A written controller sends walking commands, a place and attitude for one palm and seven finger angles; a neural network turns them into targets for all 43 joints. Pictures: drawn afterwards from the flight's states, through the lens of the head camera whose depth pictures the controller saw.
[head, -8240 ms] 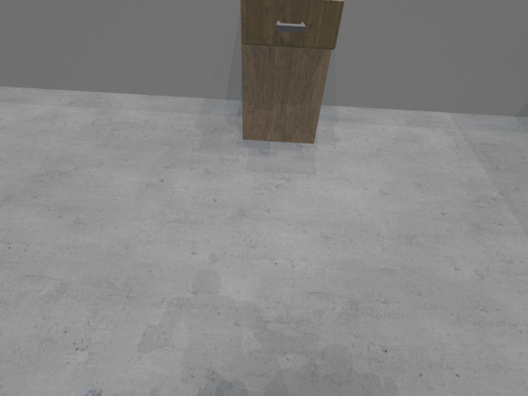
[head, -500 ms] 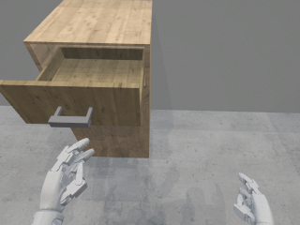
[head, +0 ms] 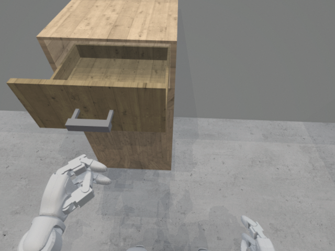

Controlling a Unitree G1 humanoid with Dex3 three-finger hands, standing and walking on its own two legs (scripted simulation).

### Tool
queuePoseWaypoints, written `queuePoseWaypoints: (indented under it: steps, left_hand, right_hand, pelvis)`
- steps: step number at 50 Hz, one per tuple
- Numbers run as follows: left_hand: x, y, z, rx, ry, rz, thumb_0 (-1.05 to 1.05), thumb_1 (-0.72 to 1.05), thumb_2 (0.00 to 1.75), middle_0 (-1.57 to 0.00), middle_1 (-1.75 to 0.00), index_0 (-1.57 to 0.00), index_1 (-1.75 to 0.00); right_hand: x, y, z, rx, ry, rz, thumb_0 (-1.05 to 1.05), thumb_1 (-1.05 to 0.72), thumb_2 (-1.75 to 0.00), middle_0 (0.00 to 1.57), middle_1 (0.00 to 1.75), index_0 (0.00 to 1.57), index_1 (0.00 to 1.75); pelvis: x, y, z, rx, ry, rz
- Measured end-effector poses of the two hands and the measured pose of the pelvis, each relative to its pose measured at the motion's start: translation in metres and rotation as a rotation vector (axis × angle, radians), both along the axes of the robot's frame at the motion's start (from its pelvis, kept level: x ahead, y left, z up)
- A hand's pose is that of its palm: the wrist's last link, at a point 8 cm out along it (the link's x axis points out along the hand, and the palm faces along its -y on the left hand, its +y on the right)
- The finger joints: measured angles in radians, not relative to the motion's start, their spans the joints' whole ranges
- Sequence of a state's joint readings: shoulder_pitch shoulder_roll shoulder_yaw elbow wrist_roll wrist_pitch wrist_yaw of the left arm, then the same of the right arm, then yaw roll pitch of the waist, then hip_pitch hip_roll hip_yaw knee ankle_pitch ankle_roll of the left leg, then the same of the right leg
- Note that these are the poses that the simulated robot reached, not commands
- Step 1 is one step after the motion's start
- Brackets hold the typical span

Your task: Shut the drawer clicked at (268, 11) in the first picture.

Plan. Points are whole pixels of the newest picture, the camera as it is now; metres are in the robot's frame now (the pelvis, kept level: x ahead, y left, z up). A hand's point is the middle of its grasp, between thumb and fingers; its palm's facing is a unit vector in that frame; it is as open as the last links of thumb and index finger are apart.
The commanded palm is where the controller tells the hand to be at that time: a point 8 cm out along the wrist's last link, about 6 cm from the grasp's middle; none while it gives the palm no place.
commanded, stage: raise the hand and make a fist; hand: left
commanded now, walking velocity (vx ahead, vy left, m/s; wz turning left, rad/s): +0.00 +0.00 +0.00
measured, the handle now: (91, 119) +0.44 +0.23 +0.06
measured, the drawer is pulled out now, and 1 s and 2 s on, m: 0.23 0.23 0.23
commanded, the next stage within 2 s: bring the fist close to the handle in 1.10 s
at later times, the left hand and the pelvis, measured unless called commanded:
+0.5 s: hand (72, 177) +0.24 +0.19 +0.12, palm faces +0.02 -1.00 -0.06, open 3.1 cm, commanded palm +0.21 +0.25 +0.13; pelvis +0.03 +0.01 +0.02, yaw +1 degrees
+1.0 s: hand (69, 168) +0.24 +0.19 +0.15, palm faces +0.04 -1.00 -0.08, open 3.3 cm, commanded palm +0.21 +0.24 +0.15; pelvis +0.03 +0.00 +0.04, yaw +0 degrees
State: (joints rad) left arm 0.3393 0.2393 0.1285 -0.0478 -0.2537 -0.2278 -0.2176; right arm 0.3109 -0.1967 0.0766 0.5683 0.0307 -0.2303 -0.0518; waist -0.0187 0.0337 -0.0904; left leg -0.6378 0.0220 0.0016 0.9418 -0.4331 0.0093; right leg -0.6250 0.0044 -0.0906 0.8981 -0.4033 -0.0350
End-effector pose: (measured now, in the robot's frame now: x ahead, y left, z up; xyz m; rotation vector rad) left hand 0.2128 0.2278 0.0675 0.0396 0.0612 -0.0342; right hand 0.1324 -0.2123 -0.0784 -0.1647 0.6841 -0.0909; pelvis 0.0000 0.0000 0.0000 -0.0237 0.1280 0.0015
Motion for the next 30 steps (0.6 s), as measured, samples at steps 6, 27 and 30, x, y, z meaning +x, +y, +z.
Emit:
queuePoseWaypoints:
  steps: [6,27,30]
  left_hand:
    - [-0.002,0.007,0.014,0.015,-0.033,0.028,0.02,0.9,0.9,-0.95,-1.11,-0.95,-1.11]
    - [0.003,0.02,0.061,0.022,-0.087,0.049,0.02,0.9,0.9,-1.34,-1.54,-1.35,-1.53]
    - [0.005,0.02,0.069,0.025,-0.089,0.05,0.02,0.9,0.9,-1.37,-1.56,-1.37,-1.56]
  right_hand:
    - [-0.006,-0.022,0.011,-0.066,0.008,-0.036,0.02,-0.9,-0.9,0.2,0.3,0.21,0.3]
    - [0.088,0.017,0.056,-0.018,-0.207,0.102,0.01,-0.91,-0.9,0.2,0.3,0.21,0.3]
    - [0.089,0.02,0.056,-0.005,-0.203,0.111,0.01,-0.91,-0.9,0.2,0.3,0.21,0.3]
  pelvis:
    - [0.008,0.006,0.006,0.004,-0.009,-0.008]
    - [0.031,0.01,0.023,-0.002,-0.077,0.017]
    - [0.033,0.009,0.026,0.0,-0.087,0.017]
